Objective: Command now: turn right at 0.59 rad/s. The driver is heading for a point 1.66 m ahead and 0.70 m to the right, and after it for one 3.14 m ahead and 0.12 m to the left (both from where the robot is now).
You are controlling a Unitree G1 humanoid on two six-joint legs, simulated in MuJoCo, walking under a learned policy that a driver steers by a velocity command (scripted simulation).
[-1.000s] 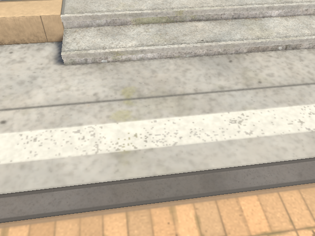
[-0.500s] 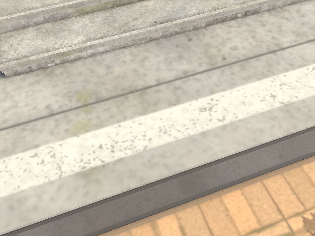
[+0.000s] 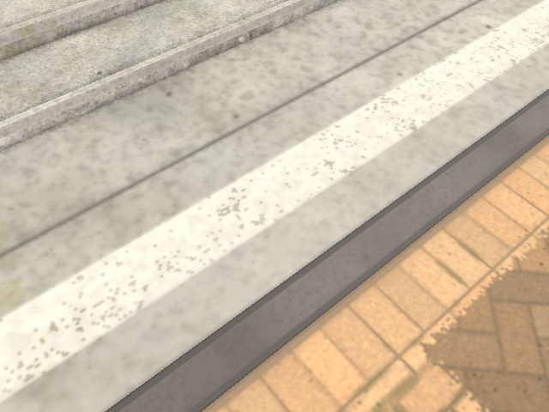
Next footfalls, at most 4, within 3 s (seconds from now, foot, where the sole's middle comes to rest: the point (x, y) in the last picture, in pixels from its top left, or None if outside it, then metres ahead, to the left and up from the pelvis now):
0.18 right None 0.02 -0.14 -0.78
0.62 left None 0.38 -0.01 -0.78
1.10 right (429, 398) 0.49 -0.39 -0.78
1.64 left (388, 260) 0.88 -0.34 -0.78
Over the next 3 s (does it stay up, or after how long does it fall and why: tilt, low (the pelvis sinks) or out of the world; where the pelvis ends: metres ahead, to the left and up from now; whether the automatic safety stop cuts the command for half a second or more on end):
stays up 1.34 -0.67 0.00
